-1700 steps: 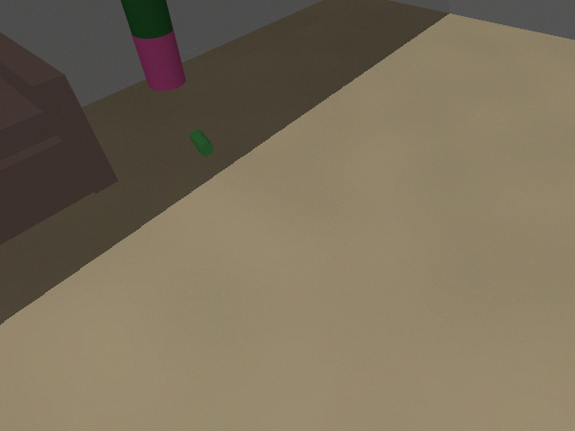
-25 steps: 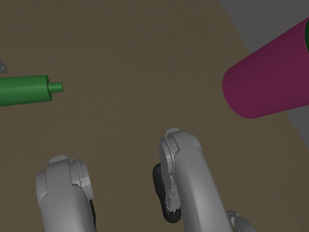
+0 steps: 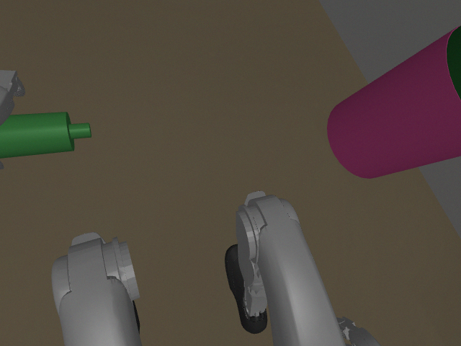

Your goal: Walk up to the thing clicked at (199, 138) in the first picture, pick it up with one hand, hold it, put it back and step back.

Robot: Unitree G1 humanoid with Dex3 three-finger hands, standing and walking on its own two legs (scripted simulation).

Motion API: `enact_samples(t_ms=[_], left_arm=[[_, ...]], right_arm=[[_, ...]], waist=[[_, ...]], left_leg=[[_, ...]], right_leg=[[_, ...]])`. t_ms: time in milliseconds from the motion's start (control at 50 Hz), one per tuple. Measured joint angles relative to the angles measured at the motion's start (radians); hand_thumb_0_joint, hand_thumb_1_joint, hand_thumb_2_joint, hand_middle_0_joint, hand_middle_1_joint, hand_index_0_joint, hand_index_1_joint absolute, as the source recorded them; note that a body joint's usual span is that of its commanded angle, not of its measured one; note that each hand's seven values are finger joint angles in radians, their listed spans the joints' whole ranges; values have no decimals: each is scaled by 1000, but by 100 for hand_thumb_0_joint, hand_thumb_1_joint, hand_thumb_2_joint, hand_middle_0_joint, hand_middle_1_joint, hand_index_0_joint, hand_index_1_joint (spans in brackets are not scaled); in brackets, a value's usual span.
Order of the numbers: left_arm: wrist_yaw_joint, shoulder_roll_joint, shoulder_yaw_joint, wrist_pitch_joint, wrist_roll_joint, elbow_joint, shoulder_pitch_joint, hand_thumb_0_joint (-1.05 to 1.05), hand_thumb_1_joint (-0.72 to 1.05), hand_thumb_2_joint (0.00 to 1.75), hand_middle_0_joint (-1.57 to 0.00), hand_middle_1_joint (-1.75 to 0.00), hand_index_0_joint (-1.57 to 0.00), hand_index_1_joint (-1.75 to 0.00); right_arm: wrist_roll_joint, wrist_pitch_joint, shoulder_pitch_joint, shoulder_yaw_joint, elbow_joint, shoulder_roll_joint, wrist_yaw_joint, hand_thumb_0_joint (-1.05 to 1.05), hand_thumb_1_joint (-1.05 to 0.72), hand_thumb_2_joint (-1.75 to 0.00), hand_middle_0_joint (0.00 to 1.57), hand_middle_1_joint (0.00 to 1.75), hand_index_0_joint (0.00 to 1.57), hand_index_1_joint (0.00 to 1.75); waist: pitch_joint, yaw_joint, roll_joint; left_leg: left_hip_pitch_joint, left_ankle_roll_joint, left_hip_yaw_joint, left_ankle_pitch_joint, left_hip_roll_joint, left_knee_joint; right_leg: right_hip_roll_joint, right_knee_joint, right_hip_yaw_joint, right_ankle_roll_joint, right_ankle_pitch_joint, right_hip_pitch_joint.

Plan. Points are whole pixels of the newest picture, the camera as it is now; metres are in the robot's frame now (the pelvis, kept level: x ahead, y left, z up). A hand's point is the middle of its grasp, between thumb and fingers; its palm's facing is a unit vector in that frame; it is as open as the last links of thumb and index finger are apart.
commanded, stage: approach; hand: left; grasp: from above
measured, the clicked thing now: (36, 134) +0.53 +0.27 -0.28
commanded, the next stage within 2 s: close in in 0.44 s
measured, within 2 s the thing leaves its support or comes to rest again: neither
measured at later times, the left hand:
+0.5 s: hand (9, 140) +0.48 +0.29 -0.18, palm faces -0.53 -0.05 -0.85, open 13.9 cm
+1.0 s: hand (15, 134) +0.50 +0.28 -0.19, palm faces -0.50 -0.05 -0.86, open 13.3 cm
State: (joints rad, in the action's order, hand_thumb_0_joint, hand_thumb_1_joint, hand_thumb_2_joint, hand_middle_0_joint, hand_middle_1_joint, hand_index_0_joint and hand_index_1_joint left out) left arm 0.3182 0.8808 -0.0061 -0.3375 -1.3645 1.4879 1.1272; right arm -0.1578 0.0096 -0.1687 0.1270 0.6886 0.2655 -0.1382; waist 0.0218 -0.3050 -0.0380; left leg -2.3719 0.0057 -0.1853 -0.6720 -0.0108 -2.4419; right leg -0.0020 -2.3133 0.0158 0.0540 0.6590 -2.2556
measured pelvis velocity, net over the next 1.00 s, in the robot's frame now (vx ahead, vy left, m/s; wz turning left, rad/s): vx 0.00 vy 0.00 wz -0.02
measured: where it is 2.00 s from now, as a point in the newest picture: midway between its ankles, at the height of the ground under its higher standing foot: (191, 326)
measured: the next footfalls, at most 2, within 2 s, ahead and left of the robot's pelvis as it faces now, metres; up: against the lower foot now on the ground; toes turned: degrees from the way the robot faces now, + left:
none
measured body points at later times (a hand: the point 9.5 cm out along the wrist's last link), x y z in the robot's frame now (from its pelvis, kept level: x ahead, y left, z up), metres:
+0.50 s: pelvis +0.00 -0.01 +0.00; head +0.26 +0.08 +0.36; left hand +0.51 +0.29 -0.13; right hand +0.02 -0.27 -0.08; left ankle +0.07 +0.13 -0.29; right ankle +0.11 -0.15 -0.29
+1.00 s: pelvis +0.00 +0.00 +0.00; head +0.26 +0.09 +0.35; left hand +0.52 +0.28 -0.14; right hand +0.03 -0.26 -0.08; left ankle +0.07 +0.13 -0.29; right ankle +0.11 -0.15 -0.29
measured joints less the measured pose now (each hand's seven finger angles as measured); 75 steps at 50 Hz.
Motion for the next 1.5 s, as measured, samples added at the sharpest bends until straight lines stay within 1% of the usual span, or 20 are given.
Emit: enact_samples(t_ms=[60,120,180,220,280,340,380,440,480,540,600,640,700,800,940,1000,1120,1280,1400,1500], left_arm=[[18,-9,8,22,-16,33,47,0,-50,103,-9,-104,-10,-103],[31,-8,2,56,-31,62,86,0,-50,103,-9,-104,-10,-102],[28,-8,-16,101,-27,67,97,0,-50,103,-8,-103,-10,-102],[17,-11,-32,129,-15,53,84,0,-51,103,-8,-103,-10,-102],[-18,-16,-39,163,20,35,52,1,-51,103,-8,-102,-9,-101],[-66,-18,-33,167,59,24,13,1,-52,104,-8,-102,-9,-101],[-96,-15,-35,149,78,11,-17,1,-52,104,-8,-102,-9,-101],[-117,-7,-43,94,86,-28,-53,1,-52,105,-9,-103,-9,-102],[-108,-3,-44,55,81,-52,-58,1,-52,106,-9,-104,-10,-103],[-68,5,-40,18,60,-61,-42,0,-52,106,-9,-105,-10,-104],[-27,16,-37,12,28,-47,-10,0,-51,106,-9,-105,-11,-104],[-5,23,-31,25,16,-20,15,0,-51,106,-9,-105,-11,-104],[8,30,-14,52,12,26,44,0,-50,107,-9,-105,-11,-104],[-7,25,-12,79,16,36,36,0,-49,107,-9,-106,-11,-104],[-19,22,-28,68,27,30,7,0,-46,107,-9,-109,-12,-106],[-6,33,-30,55,26,58,12,0,-45,108,-9,-110,-12,-107],[41,72,-38,19,-3,100,27,0,-44,110,-10,-110,-12,-108],[116,106,-48,29,-40,146,39,0,-45,109,-10,-108,-11,-107],[140,117,-51,64,-37,166,43,0,-45,109,-10,-108,-11,-107],[138,121,-77,83,-27,159,28,0,-44,108,-10,-108,-11,-106]], right_arm=[[-3,-5,2,9,-7,-1,5,0,-90,-89,20,30,20,30],[-2,-7,-2,18,-24,0,8,0,-89,-89,20,30,20,30],[5,-5,-13,26,-43,4,10,0,-89,-89,20,30,20,30],[13,3,-25,29,-57,7,11,0,-89,-89,20,30,20,30],[27,16,-38,35,-67,9,11,0,-89,-89,20,30,20,30],[34,23,-40,43,-63,12,9,0,-89,-89,20,30,20,30],[33,23,-39,47,-64,16,9,0,-89,-89,20,30,20,30],[24,20,-40,45,-65,22,11,0,-90,-89,20,30,20,30],[16,18,-39,43,-60,26,13,0,-90,-89,20,30,20,30],[4,11,-31,35,-50,31,14,0,-90,-89,20,30,20,30],[-4,3,-19,25,-42,31,14,0,-90,-89,20,30,20,30],[-7,-1,-11,21,-40,31,12,0,-90,-89,20,30,20,30],[-9,-9,3,22,-40,28,11,0,-90,-89,20,30,20,30],[-4,-9,4,31,-59,22,9,0,-90,-89,20,30,20,30],[-2,-5,-6,56,-74,13,6,0,-90,-89,20,30,20,30],[-7,-8,-8,67,-74,14,5,0,-90,-89,20,30,20,30],[-25,-25,-9,87,-69,25,7,0,-90,-90,20,30,20,30],[-45,-60,-20,104,-62,31,1,0,-90,-90,20,30,20,30],[-54,-84,-18,116,-62,34,-10,0,-90,-90,20,30,20,30],[-57,-98,-12,119,-74,37,-21,0,-90,-90,20,30,20,30]], waist=[[2,-24,3],[1,-51,13],[-3,-70,28],[-5,-75,39],[-12,-74,49],[-24,-64,52],[-37,-55,50],[-54,-35,38],[-62,-20,24],[-67,-9,6],[-59,-11,-6],[-48,-18,-7],[-37,-32,-4],[-37,-44,7],[-53,-51,5],[-64,-56,1],[-94,-69,-20],[-110,-91,-47],[-116,-104,-52],[-125,-108,-52]], left_leg=[[-5,0,-1,1,0,1],[-12,-1,-3,2,2,4],[-15,-3,-1,1,6,9],[-13,-4,1,0,10,14],[-1,-4,6,-1,14,25],[12,-3,7,0,16,31],[15,0,3,4,14,31],[14,7,-5,10,10,24],[12,12,-11,13,7,17],[5,17,-17,15,0,5],[-4,20,-20,13,-4,-5],[-11,19,-21,11,-5,-9],[-16,16,-22,5,-4,-13],[-14,10,-19,-4,-1,-10],[-5,9,-21,-7,2,-10],[-7,9,-25,-3,1,-15],[-16,9,-35,1,2,-34],[-24,10,-48,-11,5,-59],[-28,9,-57,-25,7,-74],[-26,10,-63,-36,8,-83]], right_leg=[[0,2,1,-4,-2,-5],[2,7,3,-3,-5,-12],[5,14,3,0,-9,-17],[6,19,1,2,-10,-18],[8,26,-3,10,-12,-12],[9,30,-5,21,-14,-2],[8,30,-2,21,-16,2],[8,25,4,17,-21,2],[8,18,7,17,-23,0],[5,5,11,11,-22,-3],[4,-5,13,8,-19,-11],[4,-8,14,6,-16,-17],[5,-9,15,6,-11,-20],[5,-4,13,7,-6,-16],[7,0,15,13,-5,-7],[8,-2,18,8,-8,-7],[15,-12,25,11,-17,-13],[24,-27,33,9,-16,-22],[28,-34,39,10,-8,-23],[30,-39,43,5,-1,-21]])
